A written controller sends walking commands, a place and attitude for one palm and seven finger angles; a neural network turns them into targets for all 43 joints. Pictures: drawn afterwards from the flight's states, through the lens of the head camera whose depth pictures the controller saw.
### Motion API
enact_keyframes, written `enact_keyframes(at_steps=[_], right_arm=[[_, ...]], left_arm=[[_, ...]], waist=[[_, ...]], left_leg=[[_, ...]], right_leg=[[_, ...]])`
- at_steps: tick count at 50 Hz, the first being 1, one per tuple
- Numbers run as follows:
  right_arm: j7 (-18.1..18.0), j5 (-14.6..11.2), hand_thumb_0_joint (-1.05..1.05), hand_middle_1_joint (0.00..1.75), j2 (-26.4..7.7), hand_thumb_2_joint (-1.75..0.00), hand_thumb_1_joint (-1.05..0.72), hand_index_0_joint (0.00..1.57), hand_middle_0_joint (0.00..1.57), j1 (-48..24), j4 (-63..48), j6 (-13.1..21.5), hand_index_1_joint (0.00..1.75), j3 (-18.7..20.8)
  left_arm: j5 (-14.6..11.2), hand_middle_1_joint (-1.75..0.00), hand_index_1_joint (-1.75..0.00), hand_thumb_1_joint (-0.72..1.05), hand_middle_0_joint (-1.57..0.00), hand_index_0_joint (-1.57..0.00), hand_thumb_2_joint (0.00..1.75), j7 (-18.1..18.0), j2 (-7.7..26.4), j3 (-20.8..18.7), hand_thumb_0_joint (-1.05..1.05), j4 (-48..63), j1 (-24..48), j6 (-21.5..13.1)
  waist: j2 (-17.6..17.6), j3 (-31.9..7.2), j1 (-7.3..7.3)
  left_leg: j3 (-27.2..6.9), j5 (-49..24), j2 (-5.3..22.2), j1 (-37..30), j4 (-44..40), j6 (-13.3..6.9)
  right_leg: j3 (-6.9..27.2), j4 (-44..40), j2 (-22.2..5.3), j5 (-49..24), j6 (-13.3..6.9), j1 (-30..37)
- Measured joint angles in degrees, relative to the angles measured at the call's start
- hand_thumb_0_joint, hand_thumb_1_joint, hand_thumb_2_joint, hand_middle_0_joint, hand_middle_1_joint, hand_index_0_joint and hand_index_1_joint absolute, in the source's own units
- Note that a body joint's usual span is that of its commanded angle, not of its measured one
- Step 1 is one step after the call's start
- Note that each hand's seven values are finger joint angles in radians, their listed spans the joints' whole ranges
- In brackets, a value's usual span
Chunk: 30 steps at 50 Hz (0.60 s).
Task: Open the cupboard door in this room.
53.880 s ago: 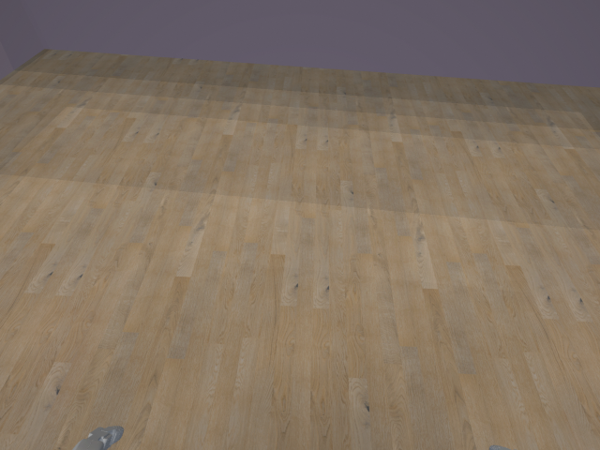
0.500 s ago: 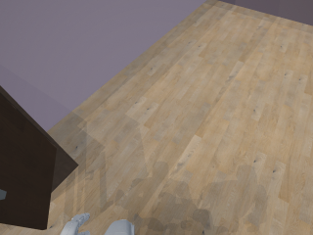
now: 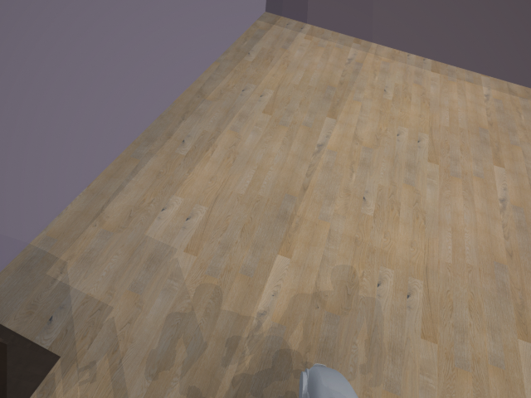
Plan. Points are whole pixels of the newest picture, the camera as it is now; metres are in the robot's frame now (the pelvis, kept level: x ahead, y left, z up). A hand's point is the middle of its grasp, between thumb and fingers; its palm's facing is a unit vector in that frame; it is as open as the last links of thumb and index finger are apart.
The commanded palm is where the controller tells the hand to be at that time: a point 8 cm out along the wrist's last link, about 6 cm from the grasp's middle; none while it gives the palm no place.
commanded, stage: walk to a spot facing it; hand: left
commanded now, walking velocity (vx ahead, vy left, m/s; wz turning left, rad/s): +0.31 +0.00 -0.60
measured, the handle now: out of the picture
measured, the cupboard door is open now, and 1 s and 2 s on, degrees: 47 47 47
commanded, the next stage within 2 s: turn to face it in 1.06 s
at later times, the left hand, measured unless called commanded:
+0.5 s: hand (233, 296) +0.31 +0.08 -0.16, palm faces -0.22 -0.94 -0.25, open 7.3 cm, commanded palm none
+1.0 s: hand (266, 219) +0.52 +0.02 -0.18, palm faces -0.29 -0.95 -0.13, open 7.4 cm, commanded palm none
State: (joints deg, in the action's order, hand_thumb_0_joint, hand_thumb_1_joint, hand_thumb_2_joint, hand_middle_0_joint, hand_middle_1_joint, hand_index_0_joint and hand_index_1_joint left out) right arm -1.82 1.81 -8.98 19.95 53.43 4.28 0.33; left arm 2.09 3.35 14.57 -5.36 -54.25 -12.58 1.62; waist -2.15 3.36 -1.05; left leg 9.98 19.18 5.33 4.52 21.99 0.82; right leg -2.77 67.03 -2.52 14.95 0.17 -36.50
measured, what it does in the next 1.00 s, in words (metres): walks ahead, turning right: right foot, then left foot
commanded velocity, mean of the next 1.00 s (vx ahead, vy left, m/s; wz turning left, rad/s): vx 0.35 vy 0.00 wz -0.33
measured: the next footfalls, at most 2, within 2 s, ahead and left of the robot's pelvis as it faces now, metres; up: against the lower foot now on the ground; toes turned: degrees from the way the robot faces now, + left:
right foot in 0.22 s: +0.22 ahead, -0.12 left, +0.00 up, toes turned -15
left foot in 0.82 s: +0.54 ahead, -0.10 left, +0.00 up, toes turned -15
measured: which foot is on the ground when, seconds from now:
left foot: down 0.00-0.22, up 0.24-0.80, down 0.82-1.00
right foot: up 0.00-0.20, down 0.22-0.82, up 0.84-1.00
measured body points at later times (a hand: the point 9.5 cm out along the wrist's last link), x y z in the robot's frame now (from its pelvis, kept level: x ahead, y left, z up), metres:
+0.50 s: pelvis +0.22 -0.10 +0.00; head +0.25 -0.13 +0.45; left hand +0.32 +0.13 -0.14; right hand +0.23 -0.34 -0.16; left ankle +0.32 +0.08 -0.65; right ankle +0.18 -0.11 -0.74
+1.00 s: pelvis +0.49 -0.14 -0.01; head +0.52 -0.13 +0.44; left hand +0.53 +0.07 -0.17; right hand +0.44 -0.37 -0.15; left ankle +0.50 -0.09 -0.74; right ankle +0.37 -0.25 -0.63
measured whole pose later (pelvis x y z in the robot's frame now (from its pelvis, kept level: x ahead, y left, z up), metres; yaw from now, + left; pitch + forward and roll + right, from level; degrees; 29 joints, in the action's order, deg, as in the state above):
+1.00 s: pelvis +0.49 -0.14 -0.01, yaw -23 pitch +1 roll -1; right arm -2.3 0.9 -9.0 15.0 58.8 4.9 2.2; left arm 1.9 0.4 8.0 -3.0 -61.7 -20.9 -1.5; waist -1.6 2.7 -2.9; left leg 10.2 15.7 -2.0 12.7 27.0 -5.7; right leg 1.6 74.6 -2.3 14.4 -1.4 -29.4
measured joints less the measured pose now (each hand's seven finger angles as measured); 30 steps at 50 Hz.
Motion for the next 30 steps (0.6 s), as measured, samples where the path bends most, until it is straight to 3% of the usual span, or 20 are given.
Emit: enact_keyframes(at_steps=[4, 8, 10, 11, 12, 14, 16, 22, 26, 30], right_arm=[[-0.1, 0.1, 0.00, 0.30, -0.3, -0.90, -0.90, 0.20, 0.20, 4.2, 2.8, -0.5, 0.30, 0.2], [0.0, 0.2, 0.00, 0.30, -0.8, -0.90, -0.91, 0.20, 0.20, 7.9, 5.2, -1.2, 0.30, 0.4], [0.1, 0.0, 0.01, 0.30, -1.0, -0.90, -0.90, 0.20, 0.20, 9.6, 6.6, -1.8, 0.30, 0.4], [0.4, -0.4, 0.01, 0.30, -0.8, -0.90, -0.90, 0.20, 0.20, 10.3, 7.3, -2.3, 0.30, 0.4], [0.7, -0.9, 0.01, 0.30, -0.8, -0.90, -0.90, 0.20, 0.20, 9.8, 7.9, -3.0, 0.30, 0.5], [1.0, -1.5, 0.01, 0.30, -0.8, -0.90, -0.91, 0.20, 0.20, 6.9, 8.1, -4.2, 0.30, 0.9], [1.2, -1.4, 0.01, 0.30, -0.7, -0.90, -0.91, 0.20, 0.20, 3.5, 6.9, -4.4, 0.30, 1.5], [1.4, -0.7, 0.01, 0.30, -0.8, -0.90, -0.91, 0.20, 0.20, -6.1, 1.4, -3.3, 0.30, 2.3], [1.5, -0.9, 0.00, 0.30, -1.1, -0.90, -0.91, 0.20, 0.20, -10.0, 0.2, -3.2, 0.30, 2.4], [1.8, -1.1, 0.00, 0.30, -1.4, -0.90, -0.91, 0.20, 0.20, -12.8, 0.5, -3.8, 0.30, 2.5]], left_arm=[[-0.1, -0.30, -0.30, 0.91, -0.19, -0.19, 0.90, 0.5, -0.9, 0.8, 0.01, 0.7, 4.3, 0.3], [-0.3, -0.30, -0.30, 0.91, -0.19, -0.19, 0.90, 0.7, -1.6, 1.6, 0.01, 1.8, 8.8, 0.2], [-0.4, -0.30, -0.30, 0.91, -0.19, -0.19, 0.90, 0.7, -1.7, 1.7, 0.01, 2.8, 9.9, -0.8], [-0.4, -0.30, -0.30, 0.91, -0.19, -0.19, 0.90, 0.6, -1.5, 1.8, 0.01, 3.3, 10.0, -1.8], [-0.5, -0.30, -0.30, 0.91, -0.19, -0.19, 0.90, 0.2, -1.5, 1.6, 0.01, 3.7, 9.9, -2.7], [-1.2, -0.30, -0.30, 0.91, -0.19, -0.19, 0.90, -0.9, -1.3, 1.7, 0.01, 3.7, 9.1, -3.5], [-1.6, -0.30, -0.30, 0.91, -0.19, -0.19, 0.90, -1.8, -1.5, 2.0, 0.00, 2.8, 7.4, -3.3], [-1.4, -0.30, -0.30, 0.93, -0.20, -0.20, 0.90, -2.9, -3.3, 1.9, 0.00, -0.9, 0.9, -4.4], [-1.6, -0.30, -0.30, 0.93, -0.20, -0.20, 0.90, -3.0, -4.2, 2.1, 0.00, -2.9, -3.7, -5.3], [-1.5, -0.30, -0.30, 0.92, -0.20, -0.20, 0.90, -3.6, -5.6, 2.7, 0.00, -4.7, -8.4, -6.0]], waist=[[0.8, 1.3, 1.57], [1.9, 2.7, 3.72], [2.1, 3.0, 3.88], [1.6, 3.0, 3.49], [1.3, 3.2, 2.92], [1.1, 4.0, 3.33], [1.0, 3.8, 3.82], [1.5, 1.3, 2.98], [2.3, -0.4, 1.27], [2.9, -1.4, -0.68]], left_leg=[[3.6, 2.3, 0.5, -5.1, -1.9, 1.2], [6.4, 6.8, 1.4, -8.9, -0.1, 3.2], [7.3, 9.8, 2.7, -9.1, 5.8, 4.0], [7.3, 10.7, 3.5, -7.4, 12.8, 4.1], [4.9, 11.5, 3.8, -3.6, 23.8, 3.9], [-2.3, 9.9, 2.5, 5.6, 43.9, 2.6], [-5.7, 4.8, 2.2, 13.7, 52.1, 2.2], [-9.2, -4.6, 3.3, 28.8, 44.1, 2.6], [-9.9, -8.6, 2.7, 32.6, 38.8, 2.8], [-8.5, -10.3, 1.0, 33.4, 34.9, 2.4]], right_leg=[[-2.7, -11.4, -0.7, -3.5, -0.5, -0.7], [-5.8, -22.5, 1.0, -1.8, -2.9, 3.0], [-6.9, -26.6, 2.6, -0.9, -4.8, 7.2], [-6.8, -28.6, 2.9, -2.1, -6.3, 9.6], [-6.3, -26.5, 3.3, -1.6, -7.4, 9.4], [-5.6, -24.6, 4.4, 1.9, -8.5, 11.0], [-4.9, -28.0, 5.5, 2.3, -8.1, 14.4], [-0.7, -41.8, 8.0, -1.0, -8.5, 23.6], [1.5, -46.9, 8.7, -0.6, -8.3, 29.2], [3.2, -49.8, 9.1, 1.5, -8.2, 34.6]])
